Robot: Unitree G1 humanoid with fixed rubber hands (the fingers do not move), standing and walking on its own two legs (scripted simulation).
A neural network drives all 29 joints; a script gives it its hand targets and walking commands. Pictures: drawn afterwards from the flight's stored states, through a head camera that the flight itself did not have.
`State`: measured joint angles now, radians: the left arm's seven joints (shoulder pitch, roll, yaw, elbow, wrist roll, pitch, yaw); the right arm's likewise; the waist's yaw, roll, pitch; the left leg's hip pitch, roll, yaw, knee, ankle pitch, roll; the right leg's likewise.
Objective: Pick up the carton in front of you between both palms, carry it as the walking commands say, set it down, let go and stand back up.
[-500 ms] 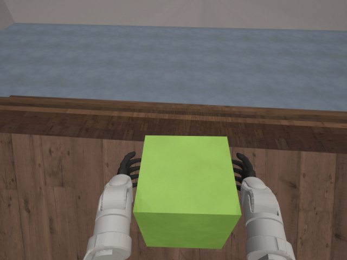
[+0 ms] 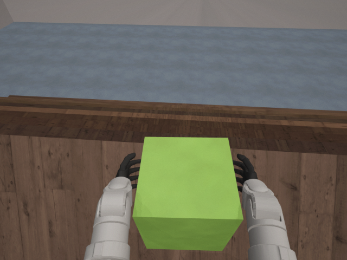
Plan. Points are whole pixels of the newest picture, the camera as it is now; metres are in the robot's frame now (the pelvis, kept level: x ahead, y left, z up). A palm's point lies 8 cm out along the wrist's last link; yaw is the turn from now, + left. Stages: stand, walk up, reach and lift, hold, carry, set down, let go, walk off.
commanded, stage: reach and lift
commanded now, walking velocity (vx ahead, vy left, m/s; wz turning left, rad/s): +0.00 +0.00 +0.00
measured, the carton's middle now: (185, 196) +0.30 +0.00 -0.04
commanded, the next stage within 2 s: hold in 0.28 s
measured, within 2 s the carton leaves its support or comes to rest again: neither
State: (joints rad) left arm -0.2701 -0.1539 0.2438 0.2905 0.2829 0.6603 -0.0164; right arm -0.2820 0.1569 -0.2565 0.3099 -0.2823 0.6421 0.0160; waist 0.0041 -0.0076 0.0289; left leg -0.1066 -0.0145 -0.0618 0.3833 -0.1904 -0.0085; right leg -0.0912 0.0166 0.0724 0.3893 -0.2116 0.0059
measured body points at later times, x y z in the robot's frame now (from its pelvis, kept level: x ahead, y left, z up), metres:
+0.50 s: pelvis +0.00 +0.00 +0.00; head -0.05 +0.00 +0.45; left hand +0.29 +0.15 +0.04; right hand +0.29 -0.15 +0.04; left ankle +0.02 +0.13 -0.74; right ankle +0.01 -0.13 -0.74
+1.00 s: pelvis +0.05 -0.01 +0.00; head +0.01 -0.02 +0.45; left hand +0.35 +0.13 +0.08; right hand +0.35 -0.18 +0.08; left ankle +0.06 +0.11 -0.72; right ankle +0.01 -0.12 -0.74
